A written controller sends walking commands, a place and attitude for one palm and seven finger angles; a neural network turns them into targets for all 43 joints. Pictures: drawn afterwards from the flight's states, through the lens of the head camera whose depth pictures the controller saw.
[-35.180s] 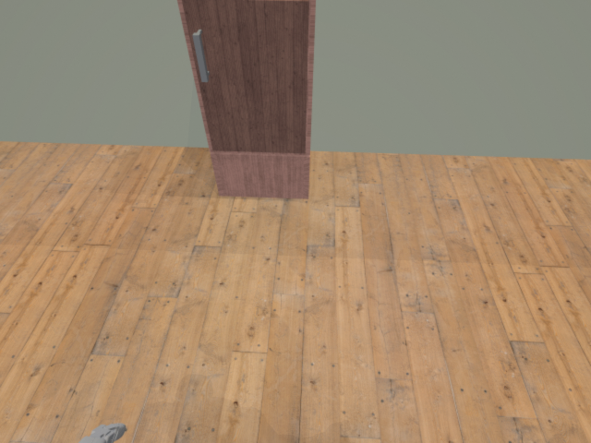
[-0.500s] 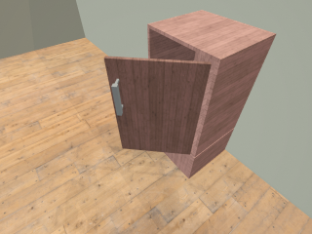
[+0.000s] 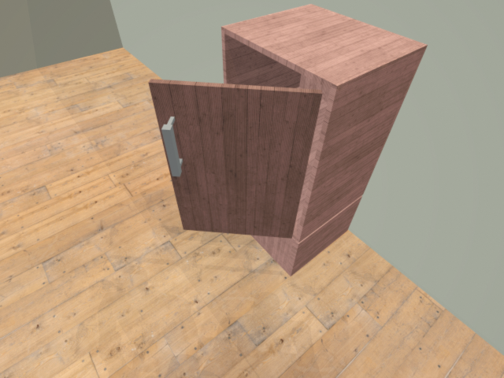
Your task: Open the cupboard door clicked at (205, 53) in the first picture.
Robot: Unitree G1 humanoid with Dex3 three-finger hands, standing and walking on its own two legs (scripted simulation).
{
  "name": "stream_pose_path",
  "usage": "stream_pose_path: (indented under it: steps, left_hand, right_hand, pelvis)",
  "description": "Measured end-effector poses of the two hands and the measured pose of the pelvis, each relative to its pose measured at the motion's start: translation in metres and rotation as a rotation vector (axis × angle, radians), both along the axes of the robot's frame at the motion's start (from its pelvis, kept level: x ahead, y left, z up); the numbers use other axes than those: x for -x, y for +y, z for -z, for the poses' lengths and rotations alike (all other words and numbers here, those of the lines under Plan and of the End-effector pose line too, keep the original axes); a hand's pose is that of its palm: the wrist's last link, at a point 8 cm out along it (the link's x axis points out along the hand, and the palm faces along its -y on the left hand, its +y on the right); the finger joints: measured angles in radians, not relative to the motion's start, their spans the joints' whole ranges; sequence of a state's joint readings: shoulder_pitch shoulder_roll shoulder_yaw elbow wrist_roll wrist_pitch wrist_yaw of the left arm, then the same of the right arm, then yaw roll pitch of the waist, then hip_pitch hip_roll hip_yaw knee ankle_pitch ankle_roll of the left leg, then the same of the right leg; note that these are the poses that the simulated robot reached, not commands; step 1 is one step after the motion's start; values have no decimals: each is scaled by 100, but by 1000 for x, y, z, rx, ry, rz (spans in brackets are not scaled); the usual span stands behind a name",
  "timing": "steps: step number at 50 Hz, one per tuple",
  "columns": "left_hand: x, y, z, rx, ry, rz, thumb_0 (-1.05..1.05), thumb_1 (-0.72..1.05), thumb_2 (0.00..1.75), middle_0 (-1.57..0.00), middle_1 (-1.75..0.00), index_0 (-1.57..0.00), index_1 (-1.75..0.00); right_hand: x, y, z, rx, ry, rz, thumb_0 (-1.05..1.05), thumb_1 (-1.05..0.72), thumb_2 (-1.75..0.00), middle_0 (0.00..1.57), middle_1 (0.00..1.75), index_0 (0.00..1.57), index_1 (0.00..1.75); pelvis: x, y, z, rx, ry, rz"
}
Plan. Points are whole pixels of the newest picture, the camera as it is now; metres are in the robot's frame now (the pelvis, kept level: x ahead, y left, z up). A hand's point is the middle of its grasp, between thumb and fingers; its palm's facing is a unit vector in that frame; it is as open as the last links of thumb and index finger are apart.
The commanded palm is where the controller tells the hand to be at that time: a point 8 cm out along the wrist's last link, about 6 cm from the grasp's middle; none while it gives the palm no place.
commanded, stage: come to a stop and stand still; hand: left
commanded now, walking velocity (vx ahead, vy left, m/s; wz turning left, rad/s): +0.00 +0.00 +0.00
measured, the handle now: (174, 147) +0.68 +0.25 -0.05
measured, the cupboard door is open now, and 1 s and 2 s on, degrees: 46 46 46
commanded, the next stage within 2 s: look again from close up in 0.16 s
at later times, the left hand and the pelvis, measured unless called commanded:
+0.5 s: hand out of the picture +0.00 +0.15 -0.17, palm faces +0.05 -0.99 -0.16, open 7.4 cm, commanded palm none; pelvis +0.01 -0.01 +0.00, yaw +0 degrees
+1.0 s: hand out of the picture +0.01 +0.14 -0.17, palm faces +0.06 -0.99 -0.15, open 7.4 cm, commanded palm none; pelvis +0.03 -0.01 +0.00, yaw +0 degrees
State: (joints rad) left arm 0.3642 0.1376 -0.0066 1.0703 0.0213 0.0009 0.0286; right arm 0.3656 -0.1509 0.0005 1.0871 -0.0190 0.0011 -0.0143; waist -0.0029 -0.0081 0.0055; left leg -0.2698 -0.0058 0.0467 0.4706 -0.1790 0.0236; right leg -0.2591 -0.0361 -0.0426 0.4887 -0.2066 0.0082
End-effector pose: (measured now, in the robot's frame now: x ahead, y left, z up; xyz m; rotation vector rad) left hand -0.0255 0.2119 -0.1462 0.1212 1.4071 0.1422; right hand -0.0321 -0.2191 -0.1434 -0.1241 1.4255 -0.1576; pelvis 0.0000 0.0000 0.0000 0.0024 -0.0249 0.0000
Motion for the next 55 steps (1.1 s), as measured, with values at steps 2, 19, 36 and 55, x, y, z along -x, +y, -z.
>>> stream_pose_path:
  steps: [2, 19, 36, 55]
  left_hand:
    - [-2, -4, 1, 5, -3, 0, 0, 91, 90, -20, -30, -20, -30]
    - [-22, -15, -1, 5, -27, -10, 0, 91, 90, -20, -30, -20, -30]
    - [-26, -20, -2, 11, -5, -19, 0, 91, 90, -20, -30, -19, -30]
    - [-29, -10, 4, 18, 8, -73, 0, 91, 90, -20, -30, -20, -30]
  right_hand:
    - [2, 2, 0, -7, 7, 4, 1, -91, -90, 20, 30, 20, 30]
    - [-23, 8, 2, -34, -24, -1, 1, -92, -90, 20, 30, 20, 30]
    - [-39, -1, -1, -17, -25, -10, 1, -92, -90, 20, 30, 20, 30]
    - [-45, 2, 1, -8, 23, -24, 1, -91, -90, 20, 30, 20, 30]
  pelvis:
    - [-1, -2, 0, 0, 0, 0]
    - [-10, -10, -2, 0, 3, 1]
    - [-22, -12, -4, -2, 3, 3]
    - [-45, -4, 1, 15, 7, -8]
